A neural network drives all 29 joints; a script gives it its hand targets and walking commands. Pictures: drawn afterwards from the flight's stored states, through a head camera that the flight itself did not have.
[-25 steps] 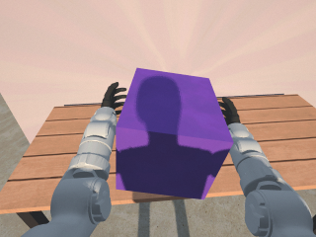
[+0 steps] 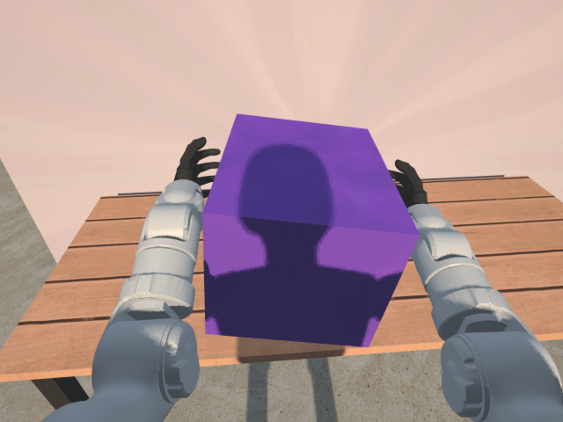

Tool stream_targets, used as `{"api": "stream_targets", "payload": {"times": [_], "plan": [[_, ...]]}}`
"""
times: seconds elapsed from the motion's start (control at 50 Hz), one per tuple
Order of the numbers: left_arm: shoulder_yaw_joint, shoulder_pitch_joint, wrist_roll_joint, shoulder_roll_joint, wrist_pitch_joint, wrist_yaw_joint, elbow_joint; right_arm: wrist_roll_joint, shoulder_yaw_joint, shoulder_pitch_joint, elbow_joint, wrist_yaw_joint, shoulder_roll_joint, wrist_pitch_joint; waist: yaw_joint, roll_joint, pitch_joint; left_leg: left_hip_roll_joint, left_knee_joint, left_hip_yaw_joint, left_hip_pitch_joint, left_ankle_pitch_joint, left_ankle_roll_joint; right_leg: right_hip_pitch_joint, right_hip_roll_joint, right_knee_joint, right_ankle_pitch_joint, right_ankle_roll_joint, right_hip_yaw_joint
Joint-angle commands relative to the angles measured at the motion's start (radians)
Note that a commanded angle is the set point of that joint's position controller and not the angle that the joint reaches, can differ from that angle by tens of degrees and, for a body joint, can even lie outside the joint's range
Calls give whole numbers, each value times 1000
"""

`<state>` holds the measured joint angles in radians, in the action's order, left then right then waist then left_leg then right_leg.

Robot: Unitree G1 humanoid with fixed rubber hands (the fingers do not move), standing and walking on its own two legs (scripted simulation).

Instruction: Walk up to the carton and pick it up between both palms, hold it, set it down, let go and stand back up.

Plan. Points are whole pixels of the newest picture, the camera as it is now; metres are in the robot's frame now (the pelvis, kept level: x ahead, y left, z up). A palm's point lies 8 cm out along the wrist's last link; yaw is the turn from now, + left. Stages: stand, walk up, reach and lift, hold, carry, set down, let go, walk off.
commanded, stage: reach and lift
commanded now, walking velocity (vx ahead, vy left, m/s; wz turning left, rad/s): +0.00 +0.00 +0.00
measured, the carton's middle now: (296, 219) +0.41 +0.00 +0.14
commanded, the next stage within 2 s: hold in 1.06 s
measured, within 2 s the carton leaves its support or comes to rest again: neither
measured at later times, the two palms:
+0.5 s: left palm (183, 181) +0.38 +0.16 +0.23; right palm (413, 194) +0.38 -0.16 +0.21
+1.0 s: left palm (178, 175) +0.37 +0.16 +0.25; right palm (415, 186) +0.38 -0.16 +0.23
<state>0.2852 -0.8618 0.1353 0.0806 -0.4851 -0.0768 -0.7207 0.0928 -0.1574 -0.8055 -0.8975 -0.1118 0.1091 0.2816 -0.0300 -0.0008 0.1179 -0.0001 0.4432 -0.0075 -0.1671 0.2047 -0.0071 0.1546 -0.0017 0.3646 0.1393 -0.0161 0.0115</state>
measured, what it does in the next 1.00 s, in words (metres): stands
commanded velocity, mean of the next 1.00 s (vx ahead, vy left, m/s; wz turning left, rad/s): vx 0.00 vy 0.00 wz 0.00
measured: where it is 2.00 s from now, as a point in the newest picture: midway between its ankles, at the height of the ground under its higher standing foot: outside the picture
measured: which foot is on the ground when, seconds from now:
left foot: down 0.00-1.00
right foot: down 0.00-1.00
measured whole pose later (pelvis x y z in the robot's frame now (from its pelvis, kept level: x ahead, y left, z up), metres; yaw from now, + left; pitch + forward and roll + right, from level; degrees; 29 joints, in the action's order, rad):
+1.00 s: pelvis +0.00 +0.00 +0.00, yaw +0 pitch -4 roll -1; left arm 0.29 -0.87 0.14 0.09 -0.65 -0.09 -0.60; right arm 0.18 -0.11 -0.89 -0.87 -0.12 0.15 0.43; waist -0.03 0.00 0.16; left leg 0.00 0.44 -0.01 -0.17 0.20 -0.01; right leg 0.15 0.00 0.36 0.14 -0.02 0.01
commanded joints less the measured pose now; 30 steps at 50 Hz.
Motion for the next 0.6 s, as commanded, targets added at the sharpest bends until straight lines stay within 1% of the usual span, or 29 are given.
{"api": "stream_targets", "payload": {"times": [0.0,0.02,0.04,0.06,0.08,0.1,0.12,0.14,0.16,0.18,0.2,0.22,0.24,0.26,0.28,0.3,0.32,0.34,0.36,0.38,0.4,0.42,0.44,0.46,0.48,0.5,0.52,0.54,0.58], "plan": [[-360,-652,-89,-759,-9,134,195,210,358,-1081,467,109,-635,-46,12,-26,353,33,-118,-33,110,-193,22,-149,-84,-121,-62,28,-34],[-353,-659,-95,-754,-10,130,191,227,374,-1108,481,107,-644,-44,27,-34,347,36,-120,-31,106,-200,15,-140,-83,-118,-68,23,-32],[-350,-639,-89,-754,-19,131,186,221,373,-1108,502,104,-643,-44,32,-34,347,38,-120,-30,103,-210,11,-143,-80,-115,-76,22,-29],[-350,-630,-90,-750,-24,130,196,239,391,-1122,515,100,-648,-42,38,-27,371,38,-112,-26,122,-240,12,-158,-80,-117,-107,23,-22],[-371,-649,-99,-763,-30,130,204,241,387,-1130,538,101,-640,-35,30,-25,382,35,-109,-30,117,-235,19,-152,-87,-110,-96,24,-30],[-372,-654,-97,-757,-33,130,212,238,379,-1128,527,98,-628,-30,25,-20,382,35,-105,-31,121,-221,21,-151,-85,-116,-80,26,-27],[-393,-670,-117,-776,-30,126,240,246,386,-1144,557,99,-639,-36,22,-17,408,33,-104,-32,123,-235,22,-152,-88,-110,-98,26,-32],[-383,-675,-117,-755,-31,127,226,243,383,-1117,528,96,-644,-23,19,-35,387,34,-107,-32,117,-226,20,-156,-85,-114,-91,23,-28],[-394,-701,-129,-779,-29,123,248,250,397,-1140,546,100,-658,-24,25,-8,407,36,-103,-34,109,-221,21,-154,-84,-108,-91,28,-26],[-380,-698,-115,-760,-35,124,224,249,383,-1141,524,97,-647,-21,22,-17,366,37,-111,-32,108,-195,20,-138,-80,-117,-71,22,-22],[-354,-676,-101,-740,-45,127,198,238,366,-1104,476,96,-633,-5,18,-5,331,36,-127,-29,93,-162,18,-125,-79,-121,-39,25,-26],[-361,-651,-98,-747,-56,131,167,238,359,-1137,478,103,-619,-6,26,-17,318,29,-127,-34,84,-143,17,-114,-82,-122,-6,30,-25],[-346,-673,-98,-739,-57,131,191,237,358,-1125,465,101,-628,0,26,-32,299,31,-131,-29,87,-148,13,-114,-82,-123,-9,28,-25],[-374,-707,-113,-755,-51,131,232,245,365,-1134,492,102,-644,-7,23,-22,361,32,-122,-30,98,-162,12,-127,-79,-117,-32,27,-23],[-375,-695,-123,-750,-53,127,228,250,374,-1129,488,101,-642,3,17,-30,365,35,-118,-31,90,-182,16,-145,-83,-114,-61,23,-28],[-392,-741,-142,-764,-47,126,242,257,374,-1178,508,104,-651,-2,14,-35,416,35,-109,-34,94,-179,11,-142,-81,-112,-57,23,-18],[-380,-737,-128,-753,-52,123,235,262,369,-1161,492,102,-643,8,14,-13,371,31,-117,-34,91,-171,16,-124,-82,-113,-42,26,-19],[-398,-735,-141,-758,-52,120,265,270,391,-1160,514,101,-659,7,20,-23,424,36,-105,-32,101,-209,15,-150,-81,-109,-84,22,-18],[-369,-715,-117,-757,-62,123,222,269,374,-1132,454,101,-634,20,15,-9,342,34,-118,-35,85,-194,18,-138,-83,-119,-60,27,-19],[-359,-737,-116,-737,-60,123,224,263,360,-1133,432,104,-637,26,15,-24,331,29,-128,-38,77,-158,16,-117,-81,-121,-22,23,-18],[-389,-739,-131,-748,-62,122,263,274,387,-1131,473,105,-650,24,24,-19,380,32,-116,-38,81,-193,19,-142,-85,-111,-72,24,-19],[-388,-751,-136,-751,-62,120,266,283,389,-1161,501,106,-649,24,30,-17,396,37,-113,-35,77,-188,15,-141,-86,-108,-61,21,-19],[-374,-762,-132,-749,-62,120,252,275,382,-1151,457,106,-649,31,21,-16,375,35,-119,-39,78,-172,15,-130,-84,-112,-41,21,-19],[-378,-776,-131,-739,-64,120,294,283,385,-1130,448,105,-652,36,23,-15,383,31,-120,-34,85,-186,18,-140,-85,-106,-62,26,-19],[-370,-774,-129,-736,-70,120,253,269,370,-1144,422,109,-652,41,23,-17,358,33,-120,-33,64,-159,20,-129,-83,-113,-33,22,-18],[-366,-779,-129,-737,-73,122,255,264,358,-1146,434,109,-647,41,23,-11,351,33,-127,-35,64,-152,17,-126,-84,-114,-28,24,-17],[-345,-750,-124,-733,-85,130,207,261,352,-1148,405,109,-633,46,15,-19,279,29,-143,-38,35,-104,13,-109,-80,-125,10,28,-14],[-343,-726,-117,-731,-89,134,212,261,352,-1126,391,106,-637,51,16,-13,287,32,-143,-34,41,-113,14,-130,-77,-122,-8,27,-11],[-373,-791,-130,-752,-83,131,269,276,357,-1161,421,111,-648,46,14,6,363,25,-134,-36,59,-139,19,-130,-83,-110,-23,28,-19]]}}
